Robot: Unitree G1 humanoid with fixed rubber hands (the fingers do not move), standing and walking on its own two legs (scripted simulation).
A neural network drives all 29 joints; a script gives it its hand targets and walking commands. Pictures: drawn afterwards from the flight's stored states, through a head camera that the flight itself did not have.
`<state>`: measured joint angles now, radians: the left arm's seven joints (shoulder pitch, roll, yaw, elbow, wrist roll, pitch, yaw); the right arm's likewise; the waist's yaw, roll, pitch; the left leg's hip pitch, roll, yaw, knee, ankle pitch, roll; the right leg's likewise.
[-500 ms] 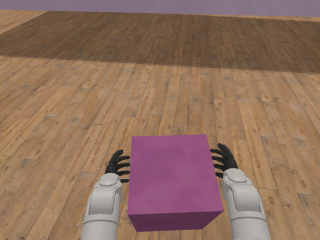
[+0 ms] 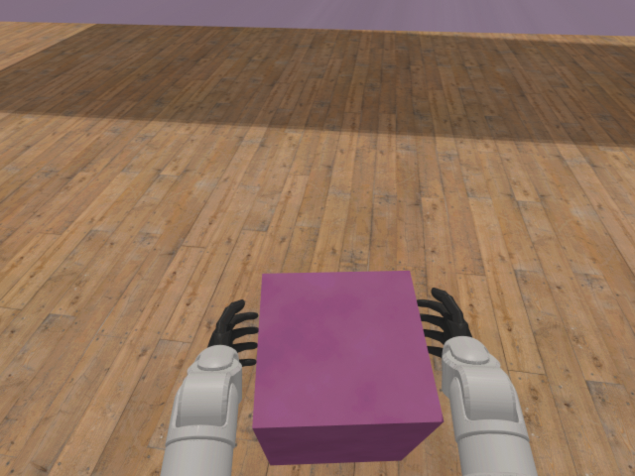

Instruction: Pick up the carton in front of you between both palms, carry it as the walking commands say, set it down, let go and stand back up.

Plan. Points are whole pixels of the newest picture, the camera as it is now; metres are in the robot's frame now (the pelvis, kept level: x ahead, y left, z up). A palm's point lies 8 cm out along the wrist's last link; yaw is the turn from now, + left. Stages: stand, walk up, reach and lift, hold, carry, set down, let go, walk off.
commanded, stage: carry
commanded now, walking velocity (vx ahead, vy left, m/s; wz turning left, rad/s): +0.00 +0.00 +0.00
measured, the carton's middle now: (336, 373) +0.31 +0.00 -0.07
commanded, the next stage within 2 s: hold in 0.30 s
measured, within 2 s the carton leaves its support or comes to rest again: neither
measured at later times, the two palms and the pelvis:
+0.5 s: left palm (239, 361) +0.27 +0.13 +0.04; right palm (482, 366) +0.26 -0.17 +0.05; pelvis -0.01 +0.00 +0.01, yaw -5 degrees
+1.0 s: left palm (229, 342) +0.30 +0.14 +0.04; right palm (470, 366) +0.25 -0.15 +0.06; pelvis -0.02 +0.04 +0.01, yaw -10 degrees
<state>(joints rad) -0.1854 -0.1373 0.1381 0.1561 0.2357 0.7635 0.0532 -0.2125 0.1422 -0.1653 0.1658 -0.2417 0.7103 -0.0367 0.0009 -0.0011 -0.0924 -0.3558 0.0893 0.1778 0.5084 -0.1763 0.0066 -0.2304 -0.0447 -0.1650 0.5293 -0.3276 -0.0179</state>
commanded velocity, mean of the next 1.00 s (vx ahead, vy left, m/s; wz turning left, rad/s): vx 0.00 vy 0.00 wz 0.00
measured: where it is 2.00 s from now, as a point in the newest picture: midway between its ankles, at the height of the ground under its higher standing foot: outside the picture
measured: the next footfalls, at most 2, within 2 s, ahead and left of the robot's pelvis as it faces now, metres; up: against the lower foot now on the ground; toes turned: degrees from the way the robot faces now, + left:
none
